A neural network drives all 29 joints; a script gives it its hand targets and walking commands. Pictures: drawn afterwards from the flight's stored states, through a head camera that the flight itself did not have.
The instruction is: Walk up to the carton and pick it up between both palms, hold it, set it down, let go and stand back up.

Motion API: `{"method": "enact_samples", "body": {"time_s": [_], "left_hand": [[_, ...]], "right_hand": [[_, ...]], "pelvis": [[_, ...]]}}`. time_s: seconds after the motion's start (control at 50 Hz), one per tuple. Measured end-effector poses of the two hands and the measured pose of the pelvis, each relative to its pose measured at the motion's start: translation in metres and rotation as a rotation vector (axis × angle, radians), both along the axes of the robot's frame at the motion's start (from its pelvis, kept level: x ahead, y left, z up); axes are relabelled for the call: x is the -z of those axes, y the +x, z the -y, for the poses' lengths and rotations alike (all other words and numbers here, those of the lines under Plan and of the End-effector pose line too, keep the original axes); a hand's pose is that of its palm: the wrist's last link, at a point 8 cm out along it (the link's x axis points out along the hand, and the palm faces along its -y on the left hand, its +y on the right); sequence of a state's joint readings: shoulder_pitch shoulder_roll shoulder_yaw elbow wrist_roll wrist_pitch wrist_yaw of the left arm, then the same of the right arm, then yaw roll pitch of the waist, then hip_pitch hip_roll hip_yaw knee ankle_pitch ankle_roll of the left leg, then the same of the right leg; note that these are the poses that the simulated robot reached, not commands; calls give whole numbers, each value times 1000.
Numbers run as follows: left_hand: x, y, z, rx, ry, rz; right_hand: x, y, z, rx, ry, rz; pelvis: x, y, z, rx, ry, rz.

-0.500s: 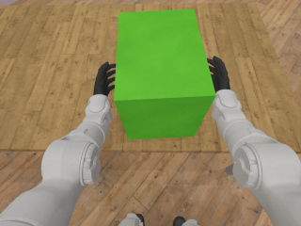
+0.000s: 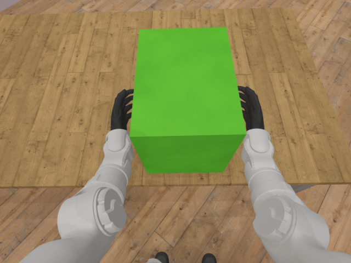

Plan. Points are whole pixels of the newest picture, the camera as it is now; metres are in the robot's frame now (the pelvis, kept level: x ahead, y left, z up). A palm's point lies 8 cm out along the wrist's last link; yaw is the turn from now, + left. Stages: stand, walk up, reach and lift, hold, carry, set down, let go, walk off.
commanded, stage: reach and lift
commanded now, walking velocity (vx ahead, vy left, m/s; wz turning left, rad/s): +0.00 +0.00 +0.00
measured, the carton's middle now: (184, 105) +0.51 +0.03 -0.04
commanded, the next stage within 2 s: none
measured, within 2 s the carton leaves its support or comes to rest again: leaves its support in 1.78 s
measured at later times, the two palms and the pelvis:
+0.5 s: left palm (120, 124) +0.42 +0.18 +0.00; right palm (252, 122) +0.43 -0.13 +0.01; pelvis +0.01 -0.01 +0.00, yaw +1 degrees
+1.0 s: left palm (119, 126) +0.41 +0.18 +0.00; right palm (253, 125) +0.42 -0.13 +0.02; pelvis +0.00 +0.00 +0.00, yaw +1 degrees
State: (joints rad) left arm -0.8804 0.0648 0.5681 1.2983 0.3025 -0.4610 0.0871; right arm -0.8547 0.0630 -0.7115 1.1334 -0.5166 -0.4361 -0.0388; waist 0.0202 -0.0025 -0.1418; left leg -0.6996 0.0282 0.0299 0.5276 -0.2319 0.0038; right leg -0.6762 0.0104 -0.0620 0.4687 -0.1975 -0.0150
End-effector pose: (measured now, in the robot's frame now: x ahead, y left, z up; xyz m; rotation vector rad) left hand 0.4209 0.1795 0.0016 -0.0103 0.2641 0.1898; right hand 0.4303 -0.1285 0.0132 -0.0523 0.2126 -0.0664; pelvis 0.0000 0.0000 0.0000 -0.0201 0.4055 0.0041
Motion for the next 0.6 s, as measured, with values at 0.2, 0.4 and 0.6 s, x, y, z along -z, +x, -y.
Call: {"method": "enact_samples", "body": {"time_s": [0.2, 0.4, 0.6], "left_hand": [[0, 0, 0, 0, 10, -1], [0, 0, 0, -1, 6, -1], [0, -1, 0, -2, -2, 0]], "right_hand": [[-1, 0, 0, 0, -13, -3], [-1, 0, 0, -1, -18, -3], [-1, -1, -1, -1, -23, -2]], "pelvis": [[-3, 5, 5, -8, 4, 15], [-4, 7, 7, -13, 6, 18], [-4, 8, 4, -11, 5, 18]]}}
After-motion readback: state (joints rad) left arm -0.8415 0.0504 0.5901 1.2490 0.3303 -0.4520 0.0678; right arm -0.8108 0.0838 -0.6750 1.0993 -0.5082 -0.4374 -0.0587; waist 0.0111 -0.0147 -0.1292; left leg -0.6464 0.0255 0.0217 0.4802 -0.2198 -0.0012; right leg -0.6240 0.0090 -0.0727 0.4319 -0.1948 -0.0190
